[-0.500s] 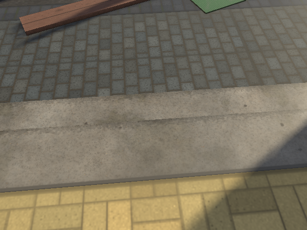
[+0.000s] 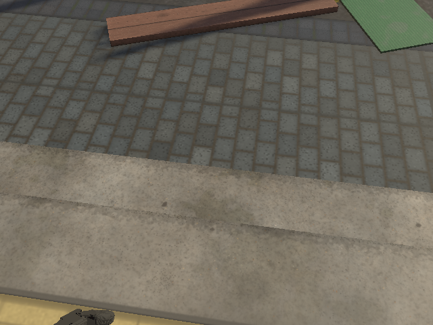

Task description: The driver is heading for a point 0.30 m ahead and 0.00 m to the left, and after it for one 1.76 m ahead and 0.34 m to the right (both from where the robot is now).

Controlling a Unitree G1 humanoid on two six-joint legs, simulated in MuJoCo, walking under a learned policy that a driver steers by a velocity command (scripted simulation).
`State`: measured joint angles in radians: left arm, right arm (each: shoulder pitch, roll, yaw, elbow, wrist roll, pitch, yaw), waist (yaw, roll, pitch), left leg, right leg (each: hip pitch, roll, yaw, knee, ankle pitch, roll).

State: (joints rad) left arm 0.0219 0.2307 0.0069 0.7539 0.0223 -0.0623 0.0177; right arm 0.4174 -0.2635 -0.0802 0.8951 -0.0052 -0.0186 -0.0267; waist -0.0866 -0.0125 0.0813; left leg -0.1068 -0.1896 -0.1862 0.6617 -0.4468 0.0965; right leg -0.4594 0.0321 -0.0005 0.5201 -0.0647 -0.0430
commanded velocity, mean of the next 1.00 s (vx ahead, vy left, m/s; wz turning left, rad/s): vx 0.06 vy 0.00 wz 0.11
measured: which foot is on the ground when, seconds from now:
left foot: up 0.00-0.36, down 0.38-1.00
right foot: down 0.00-1.00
